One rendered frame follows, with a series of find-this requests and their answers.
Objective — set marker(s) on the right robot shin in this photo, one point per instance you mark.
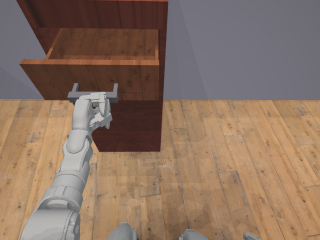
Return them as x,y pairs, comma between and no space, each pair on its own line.
189,230

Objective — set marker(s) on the left robot thigh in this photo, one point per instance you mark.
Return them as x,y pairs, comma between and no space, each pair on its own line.
123,233

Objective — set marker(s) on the cabinet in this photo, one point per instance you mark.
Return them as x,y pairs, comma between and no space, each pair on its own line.
136,125

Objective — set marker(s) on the drawer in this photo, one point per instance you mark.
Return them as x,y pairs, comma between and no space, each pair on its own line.
96,59

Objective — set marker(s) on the left robot hand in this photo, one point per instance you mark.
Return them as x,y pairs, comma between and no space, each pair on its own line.
83,112

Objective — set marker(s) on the left robot upper arm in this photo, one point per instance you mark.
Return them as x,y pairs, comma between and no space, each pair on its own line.
53,224

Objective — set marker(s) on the handle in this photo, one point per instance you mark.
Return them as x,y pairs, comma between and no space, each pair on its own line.
75,94

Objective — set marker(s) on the left robot forearm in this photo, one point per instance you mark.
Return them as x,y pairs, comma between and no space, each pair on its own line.
65,192

